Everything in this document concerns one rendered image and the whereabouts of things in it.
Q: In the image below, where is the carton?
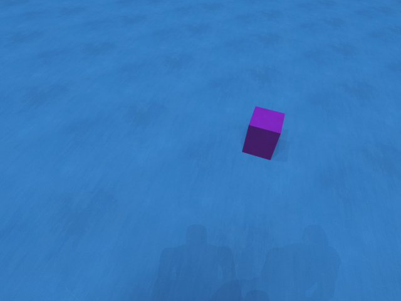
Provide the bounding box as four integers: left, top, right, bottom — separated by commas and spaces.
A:
242, 106, 285, 160

